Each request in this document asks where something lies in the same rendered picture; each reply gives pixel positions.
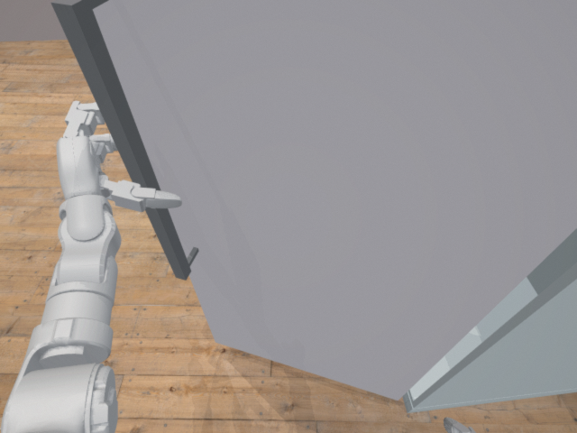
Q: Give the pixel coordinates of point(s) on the fridge door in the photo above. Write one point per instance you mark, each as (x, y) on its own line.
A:
(365, 180)

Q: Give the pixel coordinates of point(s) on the handle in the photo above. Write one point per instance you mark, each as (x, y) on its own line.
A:
(79, 23)

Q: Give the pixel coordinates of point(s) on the robot left upper arm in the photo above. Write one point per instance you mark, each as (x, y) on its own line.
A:
(71, 399)

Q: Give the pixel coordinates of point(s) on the left robot hand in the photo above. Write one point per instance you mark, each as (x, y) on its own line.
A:
(79, 154)

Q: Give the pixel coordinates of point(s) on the robot left forearm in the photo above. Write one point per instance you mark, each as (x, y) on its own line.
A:
(75, 325)

